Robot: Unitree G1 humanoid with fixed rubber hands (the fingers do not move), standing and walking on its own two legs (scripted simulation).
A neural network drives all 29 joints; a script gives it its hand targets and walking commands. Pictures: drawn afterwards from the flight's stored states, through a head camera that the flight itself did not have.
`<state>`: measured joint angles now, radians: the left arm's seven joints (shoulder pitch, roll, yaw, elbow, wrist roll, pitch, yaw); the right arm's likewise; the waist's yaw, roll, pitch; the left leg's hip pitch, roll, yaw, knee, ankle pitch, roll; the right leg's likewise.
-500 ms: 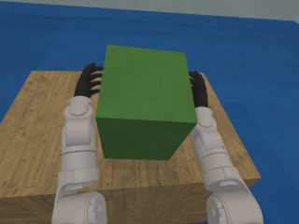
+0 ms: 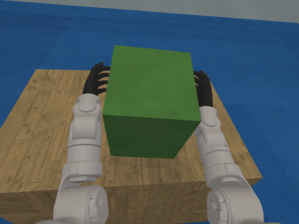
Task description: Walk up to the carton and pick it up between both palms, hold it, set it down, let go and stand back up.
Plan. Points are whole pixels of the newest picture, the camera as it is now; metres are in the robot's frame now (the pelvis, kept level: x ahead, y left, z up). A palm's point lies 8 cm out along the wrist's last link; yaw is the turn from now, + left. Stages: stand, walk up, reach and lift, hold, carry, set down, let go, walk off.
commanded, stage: set down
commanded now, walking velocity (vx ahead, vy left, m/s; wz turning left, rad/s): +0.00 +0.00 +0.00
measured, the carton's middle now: (147, 108) +0.39 +0.00 +0.11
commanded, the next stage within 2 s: none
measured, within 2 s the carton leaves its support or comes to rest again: neither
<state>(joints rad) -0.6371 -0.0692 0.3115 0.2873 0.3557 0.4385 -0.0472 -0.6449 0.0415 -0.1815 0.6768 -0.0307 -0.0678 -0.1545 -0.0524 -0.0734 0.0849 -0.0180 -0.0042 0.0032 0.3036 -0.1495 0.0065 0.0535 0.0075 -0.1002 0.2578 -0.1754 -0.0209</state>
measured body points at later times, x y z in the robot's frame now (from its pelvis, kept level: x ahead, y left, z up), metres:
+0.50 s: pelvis +0.02 -0.01 +0.00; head +0.01 +0.02 +0.45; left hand +0.43 +0.13 +0.12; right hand +0.41 -0.16 +0.13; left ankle +0.02 +0.11 -0.75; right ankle -0.01 -0.10 -0.75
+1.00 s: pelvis +0.01 +0.00 +0.00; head +0.02 +0.03 +0.45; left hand +0.43 +0.12 +0.10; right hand +0.41 -0.17 +0.11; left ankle +0.02 +0.11 -0.75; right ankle -0.01 -0.10 -0.75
